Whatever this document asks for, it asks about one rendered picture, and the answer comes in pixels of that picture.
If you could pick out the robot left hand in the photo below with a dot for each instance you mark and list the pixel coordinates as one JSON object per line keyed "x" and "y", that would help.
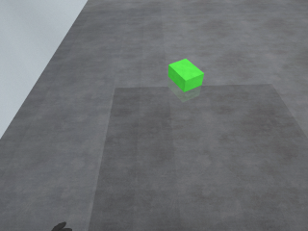
{"x": 60, "y": 227}

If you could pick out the carton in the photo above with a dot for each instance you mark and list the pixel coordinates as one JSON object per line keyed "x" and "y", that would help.
{"x": 185, "y": 75}

